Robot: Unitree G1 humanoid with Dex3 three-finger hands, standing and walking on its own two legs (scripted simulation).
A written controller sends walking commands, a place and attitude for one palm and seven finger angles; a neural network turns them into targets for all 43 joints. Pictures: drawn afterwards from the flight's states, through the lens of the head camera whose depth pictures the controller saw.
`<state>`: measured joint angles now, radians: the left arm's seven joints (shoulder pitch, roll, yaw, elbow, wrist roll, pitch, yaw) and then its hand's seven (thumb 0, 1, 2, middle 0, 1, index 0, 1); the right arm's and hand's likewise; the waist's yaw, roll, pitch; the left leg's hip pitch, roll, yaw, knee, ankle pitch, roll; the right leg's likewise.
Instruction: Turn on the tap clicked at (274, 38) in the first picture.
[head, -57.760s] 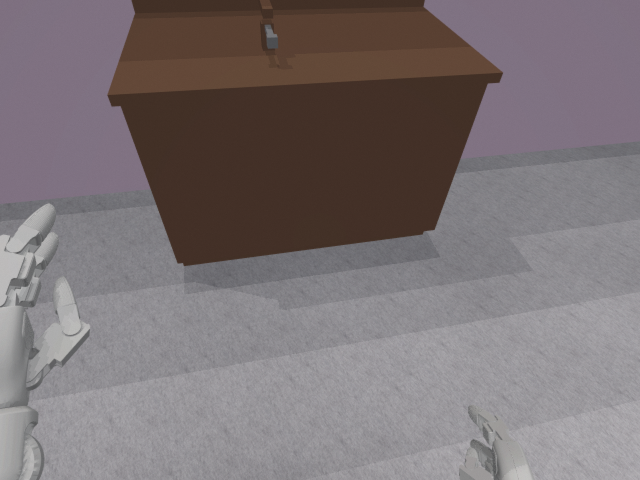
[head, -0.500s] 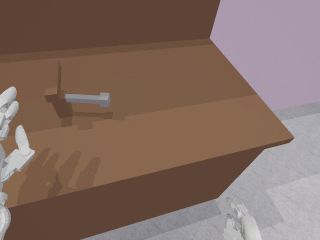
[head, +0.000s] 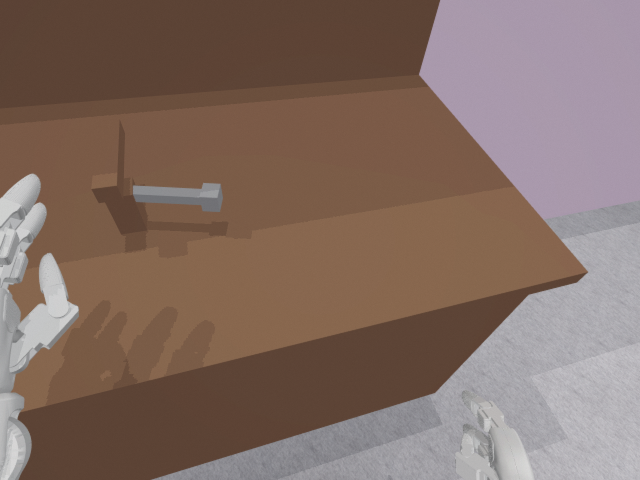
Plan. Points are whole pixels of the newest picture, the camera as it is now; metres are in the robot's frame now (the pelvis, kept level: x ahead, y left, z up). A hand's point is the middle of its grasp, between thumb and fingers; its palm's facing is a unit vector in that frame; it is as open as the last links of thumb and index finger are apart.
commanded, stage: look again from close up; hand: left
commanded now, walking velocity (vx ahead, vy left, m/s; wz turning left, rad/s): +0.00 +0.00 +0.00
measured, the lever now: (211, 197) +0.45 +0.20 +0.08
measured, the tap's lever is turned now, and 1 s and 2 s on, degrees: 74 74 74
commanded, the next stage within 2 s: come to a stop and stand still in 0.12 s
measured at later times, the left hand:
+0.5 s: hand (39, 263) +0.24 +0.27 +0.19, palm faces +0.49 -0.74 -0.46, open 7.4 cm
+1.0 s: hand (107, 295) +0.22 +0.22 +0.17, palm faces +0.38 -0.86 -0.35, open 7.4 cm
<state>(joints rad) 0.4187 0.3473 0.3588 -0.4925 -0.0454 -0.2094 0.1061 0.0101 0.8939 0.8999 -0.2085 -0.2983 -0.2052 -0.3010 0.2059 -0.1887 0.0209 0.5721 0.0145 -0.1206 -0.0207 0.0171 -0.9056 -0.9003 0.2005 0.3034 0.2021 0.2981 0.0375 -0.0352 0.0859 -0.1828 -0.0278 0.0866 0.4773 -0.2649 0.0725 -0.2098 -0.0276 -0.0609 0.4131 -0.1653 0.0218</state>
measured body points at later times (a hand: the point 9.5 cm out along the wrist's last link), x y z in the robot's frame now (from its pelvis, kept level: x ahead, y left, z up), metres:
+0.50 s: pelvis -0.01 -0.02 +0.00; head +0.03 +0.01 +0.44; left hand +0.21 +0.31 +0.22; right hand +0.17 -0.23 -0.08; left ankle +0.00 +0.06 -0.74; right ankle +0.04 -0.14 -0.74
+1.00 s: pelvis +0.00 -0.02 +0.00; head +0.02 -0.01 +0.45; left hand +0.20 +0.26 +0.19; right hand +0.18 -0.25 -0.07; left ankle +0.00 +0.06 -0.74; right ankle +0.04 -0.14 -0.74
